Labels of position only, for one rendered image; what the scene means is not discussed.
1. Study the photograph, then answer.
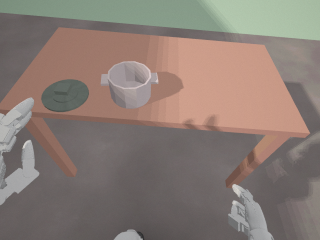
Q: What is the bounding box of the table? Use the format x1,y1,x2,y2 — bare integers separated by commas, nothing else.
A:
0,27,310,188

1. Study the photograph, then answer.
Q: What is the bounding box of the lid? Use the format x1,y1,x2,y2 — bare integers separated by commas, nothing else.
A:
41,79,89,112

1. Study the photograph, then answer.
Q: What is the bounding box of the robot right forearm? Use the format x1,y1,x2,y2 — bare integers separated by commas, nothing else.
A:
248,229,274,240

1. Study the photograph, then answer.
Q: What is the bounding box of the left robot hand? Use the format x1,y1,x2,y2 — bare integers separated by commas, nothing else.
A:
0,97,40,205

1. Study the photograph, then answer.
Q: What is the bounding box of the pot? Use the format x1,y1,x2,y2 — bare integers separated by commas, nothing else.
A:
100,61,159,109

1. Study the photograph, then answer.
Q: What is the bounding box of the robot left shin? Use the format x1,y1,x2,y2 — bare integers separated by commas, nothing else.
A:
127,229,139,236

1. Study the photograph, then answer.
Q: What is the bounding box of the knob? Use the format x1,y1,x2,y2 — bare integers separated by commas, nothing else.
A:
54,82,72,96

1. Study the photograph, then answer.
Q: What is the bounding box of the right robot hand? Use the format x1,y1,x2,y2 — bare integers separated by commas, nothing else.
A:
228,184,268,237

